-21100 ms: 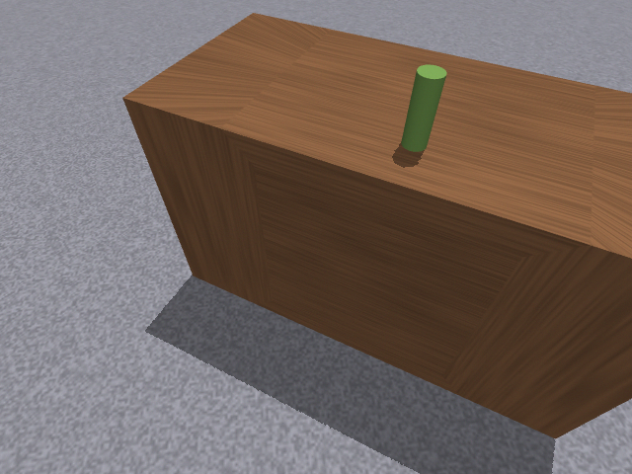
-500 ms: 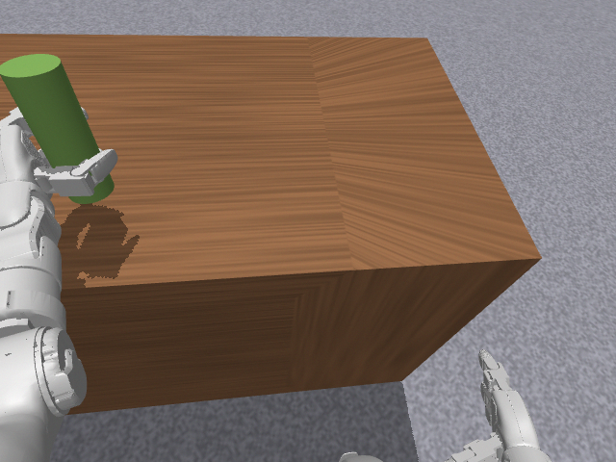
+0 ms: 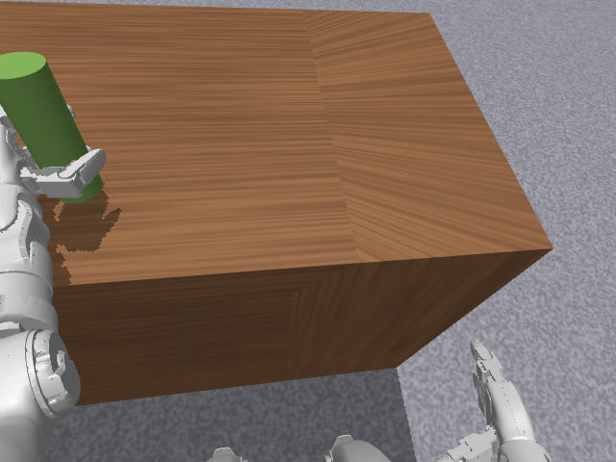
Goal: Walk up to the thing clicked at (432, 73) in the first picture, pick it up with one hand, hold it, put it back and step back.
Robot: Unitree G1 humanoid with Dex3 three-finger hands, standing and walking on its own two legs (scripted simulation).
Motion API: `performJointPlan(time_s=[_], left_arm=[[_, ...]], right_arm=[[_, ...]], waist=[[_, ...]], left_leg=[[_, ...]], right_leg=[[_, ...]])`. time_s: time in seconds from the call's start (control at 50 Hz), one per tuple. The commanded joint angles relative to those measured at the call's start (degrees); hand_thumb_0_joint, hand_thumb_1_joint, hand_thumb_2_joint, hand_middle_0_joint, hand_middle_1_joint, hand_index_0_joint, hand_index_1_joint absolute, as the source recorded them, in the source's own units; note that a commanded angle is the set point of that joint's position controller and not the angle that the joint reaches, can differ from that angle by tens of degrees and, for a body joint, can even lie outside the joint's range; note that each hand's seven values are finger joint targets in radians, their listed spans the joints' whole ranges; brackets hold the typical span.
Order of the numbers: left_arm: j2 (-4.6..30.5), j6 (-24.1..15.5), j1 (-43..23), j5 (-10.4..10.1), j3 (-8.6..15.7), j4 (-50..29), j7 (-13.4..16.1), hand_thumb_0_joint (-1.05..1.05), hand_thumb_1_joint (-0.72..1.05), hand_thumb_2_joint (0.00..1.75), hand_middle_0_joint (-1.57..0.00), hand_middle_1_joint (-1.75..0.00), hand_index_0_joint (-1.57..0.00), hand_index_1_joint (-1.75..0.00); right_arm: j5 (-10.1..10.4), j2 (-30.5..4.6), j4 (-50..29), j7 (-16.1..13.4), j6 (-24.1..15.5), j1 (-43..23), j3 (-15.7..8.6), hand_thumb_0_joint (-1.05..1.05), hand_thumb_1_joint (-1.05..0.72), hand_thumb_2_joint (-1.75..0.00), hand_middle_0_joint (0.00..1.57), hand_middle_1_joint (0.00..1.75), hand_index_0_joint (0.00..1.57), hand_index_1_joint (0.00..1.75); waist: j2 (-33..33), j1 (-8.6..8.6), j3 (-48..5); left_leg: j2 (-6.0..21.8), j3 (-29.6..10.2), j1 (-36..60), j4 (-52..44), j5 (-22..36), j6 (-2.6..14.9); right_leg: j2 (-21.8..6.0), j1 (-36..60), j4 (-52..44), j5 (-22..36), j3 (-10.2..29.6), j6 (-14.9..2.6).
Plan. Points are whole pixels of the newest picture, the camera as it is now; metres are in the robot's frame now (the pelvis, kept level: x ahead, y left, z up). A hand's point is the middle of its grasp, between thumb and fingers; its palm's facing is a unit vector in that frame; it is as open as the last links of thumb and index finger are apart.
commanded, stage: lower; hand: left
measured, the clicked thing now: (51, 135) +0.49 +0.24 +0.13
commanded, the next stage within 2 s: loosen in 0.38 s
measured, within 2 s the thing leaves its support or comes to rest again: rests again in 0.82 s
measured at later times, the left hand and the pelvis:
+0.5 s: hand (70, 159) +0.50 +0.24 +0.08, palm faces +0.24 -0.97 +0.01, open 8.7 cm; pelvis +0.00 +0.00 -0.01, yaw +0 degrees
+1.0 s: hand (68, 158) +0.50 +0.25 +0.08, palm faces +0.24 -0.97 +0.01, open 12.2 cm; pelvis -0.01 +0.00 -0.02, yaw +0 degrees
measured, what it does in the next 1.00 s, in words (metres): stands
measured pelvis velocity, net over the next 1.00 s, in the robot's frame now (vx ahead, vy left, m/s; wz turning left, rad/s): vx -0.01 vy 0.00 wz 0.00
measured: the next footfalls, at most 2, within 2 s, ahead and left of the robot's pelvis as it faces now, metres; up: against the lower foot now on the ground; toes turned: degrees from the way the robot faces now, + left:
none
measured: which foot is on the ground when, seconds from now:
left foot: down 0.00-1.00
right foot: down 0.00-1.00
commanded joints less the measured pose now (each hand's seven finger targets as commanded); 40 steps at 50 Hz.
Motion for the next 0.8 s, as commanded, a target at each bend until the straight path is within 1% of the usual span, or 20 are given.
performJointPlan(time_s=[0.0,0.04,0.08,0.12,0.16,0.18,0.2,0.22,0.24,0.28,0.34,0.38,0.42,0.46,0.48,0.52,0.58,0.64,0.7,0.78], left_arm=[[14.5,-5.1,-26.9,-1.0,1.8,-14.0,0.4,0.00,0.27,1.31,-1.39,-1.47,-1.40,-1.48],[16.0,-5.5,-27.9,-1.2,1.9,-16.2,0.1,0.00,0.29,1.32,-1.39,-1.47,-1.40,-1.48],[16.6,-5.7,-28.2,-0.9,2.0,-16.5,0.2,0.00,0.29,1.32,-1.39,-1.47,-1.40,-1.49],[14.8,-5.6,-27.0,-0.9,1.9,-14.6,0.0,0.00,0.25,1.32,-1.39,-1.48,-1.40,-1.49],[16.4,-5.9,-27.2,-0.9,3.0,-15.7,0.4,0.00,0.24,1.31,-1.38,-1.47,-1.39,-1.48],[15.1,-6.0,-27.3,-0.6,1.7,-15.5,0.3,0.00,0.26,1.31,-1.38,-1.46,-1.38,-1.47],[16.2,-6.0,-26.4,-0.4,3.0,-13.7,0.3,0.00,0.28,1.31,-1.38,-1.46,-1.38,-1.47],[16.7,-6.0,-26.0,-0.2,2.9,-14.0,0.2,0.00,0.27,1.31,-1.38,-1.46,-1.39,-1.47],[15.4,-6.4,-27.6,-0.5,2.2,-14.9,-0.1,0.00,0.25,1.32,-1.39,-1.47,-1.40,-1.48],[17.0,-6.7,-27.1,-0.4,3.2,-14.4,0.2,0.00,0.25,1.33,-1.39,-1.48,-1.40,-1.49],[16.1,-6.8,-26.3,-0.3,3.3,-11.9,0.2,0.00,0.26,1.33,-1.39,-1.48,-1.40,-1.49],[15.0,-7.1,-28.1,0.0,2.0,-13.0,0.1,0.00,0.22,1.32,-1.39,-1.48,-1.40,-1.50],[15.9,-7.0,-27.1,0.2,2.3,-10.9,0.2,0.00,0.22,1.32,-1.39,-1.47,-1.39,-1.49],[16.5,-7.1,-28.3,0.3,2.7,-11.2,0.3,0.00,0.22,1.32,-1.38,-1.47,-1.39,-1.48],[17.4,-7.1,-27.9,0.5,3.4,-9.7,0.4,0.00,0.30,1.24,-1.41,-1.42,-1.44,-1.41],[15.3,-7.2,-27.7,0.1,2.3,-10.3,0.1,0.00,0.16,1.08,-1.32,-1.29,-1.37,-1.25],[17.1,-7.1,-27.8,0.2,3.1,-9.7,0.0,0.00,0.02,0.84,-1.25,-1.17,-1.30,-1.12],[16.1,-7.1,-28.4,0.4,2.4,-9.9,-0.1,0.00,-0.17,0.65,-1.15,-1.02,-1.20,-0.98],[16.0,-6.9,-28.5,0.5,2.0,-10.5,-0.1,0.00,-0.23,0.55,-0.93,-0.81,-0.96,-0.79],[15.7,-6.6,-27.7,0.3,2.3,-9.3,0.2,0.00,-0.33,0.39,-0.76,-0.61,-0.77,-0.60]], right_arm=[[0.0,-8.2,-8.7,-0.6,-2.6,2.1,-3.7,0.00,0.53,-0.05,0.05,0.05,0.05,0.05],[0.3,-9.1,-12.3,-0.6,-2.5,0.6,-4.1,0.00,0.53,-0.05,0.05,0.05,0.05,0.05],[0.1,-9.8,-11.7,-0.7,-2.2,1.2,-5.0,0.00,0.53,-0.06,0.05,0.05,0.05,0.05],[0.0,-8.2,-12.8,-0.4,-2.2,1.5,-3.2,0.00,0.53,-0.06,0.05,0.05,0.05,0.05],[-0.1,-9.8,-14.0,-0.5,-1.9,2.3,-4.6,0.00,0.53,-0.06,0.05,0.05,0.05,0.05],[-0.1,-9.1,-13.9,-0.3,-1.8,2.0,-4.1,0.00,0.53,-0.06,0.05,0.05,0.05,0.05],[-0.3,-8.9,-12.7,-0.3,-1.5,2.7,-4.0,0.00,0.53,-0.06,0.05,0.05,0.05,0.05],[-0.2,-8.8,-13.2,-0.2,-1.5,2.4,-3.7,0.00,0.53,-0.05,0.05,0.05,0.05,0.05],[-0.3,-8.9,-15.1,0.0,-1.7,1.3,-3.8,0.00,0.53,-0.06,0.05,0.05,0.05,0.05],[-0.3,-9.6,-15.5,0.0,-1.4,1.4,-4.4,0.00,0.53,-0.06,0.05,0.05,0.05,0.05],[-0.5,-9.0,-14.9,0.1,-1.1,3.5,-4.2,0.00,0.53,-0.05,0.05,0.05,0.05,0.05],[-0.7,-8.5,-16.0,0.2,-1.1,3.7,-3.6,0.00,0.53,-0.06,0.05,0.05,0.05,0.05],[-0.5,-9.6,-17.5,0.1,-0.9,2.4,-4.1,0.00,0.53,-0.05,0.05,0.05,0.05,0.05],[-0.5,-10.2,-17.9,0.1,-0.7,1.6,-4.7,0.00,0.54,-0.05,0.05,0.05,0.05,0.05],[-0.7,-9.7,-17.6,0.1,-0.6,2.1,-4.3,0.00,0.54,-0.05,0.05,0.05,0.05,0.05],[-0.7,-9.4,-17.7,0.2,-0.5,4.0,-4.1,0.00,0.53,-0.04,0.05,0.05,0.05,0.05],[-0.5,-9.5,-19.5,0.1,-0.3,2.8,-3.9,0.00,0.53,-0.04,0.05,0.05,0.05,0.05],[-0.5,-9.1,-18.4,0.2,0.1,3.8,-3.7,0.00,0.52,-0.04,0.05,0.05,0.05,0.05],[-0.6,-9.5,-18.3,0.2,0.1,4.3,-3.9,0.00,0.53,-0.05,0.05,0.05,0.05,0.05],[-0.6,-9.9,-18.5,0.2,0.3,3.6,-4.3,0.00,0.53,-0.05,0.05,0.05,0.05,0.05]], waist=[[10.1,-0.08,-26.6],[9.9,0.51,-28.0],[9.4,-0.14,-29.3],[9.2,-0.39,-28.7],[9.8,-0.45,-29.6],[10.1,-0.28,-29.0],[10.0,-0.47,-28.1],[10.4,0.19,-27.2],[10.9,-0.61,-28.2],[11.2,-0.24,-27.4],[10.0,-1.16,-26.8],[10.4,-2.13,-28.6],[8.1,-1.63,-26.7],[9.5,-1.42,-27.5],[9.4,-1.63,-26.9],[9.6,-1.91,-27.9],[8.0,-1.57,-27.7],[8.5,-1.80,-27.7],[9.9,-1.69,-28.5],[10.1,-1.81,-27.0]], left_leg=[[0.7,-2.1,23.0,-3.5,28.4,-0.29],[0.4,-1.7,22.7,-3.0,28.4,-0.11],[0.0,-1.2,21.3,-2.2,28.5,0.39],[0.3,-1.5,21.7,-1.8,29.9,0.17],[0.5,-2.0,22.6,-1.6,32.2,-0.04],[0.3,-1.8,22.2,-1.5,31.5,0.06],[0.5,-1.9,21.2,-1.2,31.7,-0.02],[0.4,-1.8,21.1,-1.5,31.0,-0.18],[0.7,-2.2,21.8,-1.5,30.5,-0.39],[0.6,-2.1,20.5,-1.7,28.0,-0.35],[0.5,-1.8,19.4,-1.2,25.9,-0.09],[0.6,-1.9,19.9,-0.4,27.2,0.03],[0.0,-1.4,16.1,-0.6,23.3,0.63],[0.0,-1.6,16.7,-0.3,23.8,0.37],[0.1,-1.6,16.1,-0.1,22.5,0.31],[0.3,-1.8,17.8,-0.2,22.6,0.14],[-0.3,-1.2,14.6,-0.2,20.4,0.57],[-0.3,-1.2,14.5,0.0,20.2,0.70],[0.1,-1.7,16.9,0.1,23.0,0.13],[0.5,-2.2,16.9,0.0,23.8,-0.34]], right_leg=[[0.7,4.7,-2.9,19.2,-1.4,-2.37],[0.4,6.5,-2.7,20.2,-1.0,-2.25],[0.2,8.2,-2.2,22.9,-0.4,-1.92],[0.4,6.7,-1.8,22.8,-0.7,-1.99],[0.4,6.5,-1.6,23.6,-1.0,-2.14],[0.3,6.4,-1.5,23.3,-0.9,-2.11],[0.3,5.9,-1.2,23.7,-1.0,-2.16],[0.4,5.7,-1.2,22.5,-1.0,-2.23],[0.6,4.8,-0.8,21.2,-1.2,-2.41],[0.6,4.3,-0.9,19.1,-1.2,-2.47],[0.6,4.0,-0.7,19.0,-1.1,-2.27],[0.6,3.4,-0.4,20.2,-0.9,-2.23],[0.4,4.9,-0.5,19.3,-0.4,-1.98],[0.4,3.5,0.1,18.9,-0.5,-2.20],[0.5,2.7,0.2,17.5,-0.6,-2.21],[0.7,1.8,0.0,16.8,-0.9,-2.31],[0.5,4.4,0.1,17.7,-0.5,-1.95],[0.4,3.5,0.2,17.5,-0.2,-1.95],[0.7,2.1,0.6,17.5,-0.9,-2.28],[0.9,0.9,0.9,16.6,-1.4,-2.55]])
